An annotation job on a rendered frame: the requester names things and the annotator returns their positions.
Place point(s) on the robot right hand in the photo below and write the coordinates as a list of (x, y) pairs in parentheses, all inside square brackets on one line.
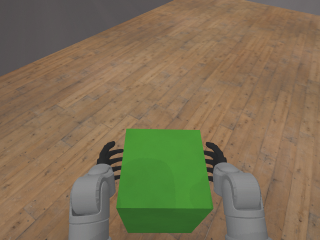
[(217, 155)]

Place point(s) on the robot left hand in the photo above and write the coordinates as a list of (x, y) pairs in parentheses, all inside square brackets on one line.
[(105, 154)]

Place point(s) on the left robot forearm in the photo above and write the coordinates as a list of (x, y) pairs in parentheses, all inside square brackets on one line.
[(89, 206)]

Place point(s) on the right robot forearm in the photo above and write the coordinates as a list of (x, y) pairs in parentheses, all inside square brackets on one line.
[(242, 203)]

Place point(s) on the carton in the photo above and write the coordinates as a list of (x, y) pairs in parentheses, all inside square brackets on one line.
[(164, 185)]

